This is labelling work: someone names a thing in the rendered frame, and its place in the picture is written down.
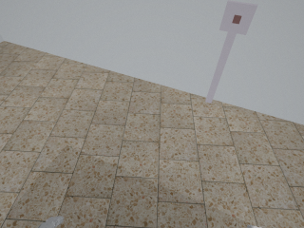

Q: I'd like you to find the panel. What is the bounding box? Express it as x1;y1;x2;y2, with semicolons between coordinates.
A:
205;0;258;104

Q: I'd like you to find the robot left hand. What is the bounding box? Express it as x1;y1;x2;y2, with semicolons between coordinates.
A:
38;216;64;228

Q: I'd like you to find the button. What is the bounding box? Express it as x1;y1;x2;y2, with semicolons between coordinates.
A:
232;15;242;24

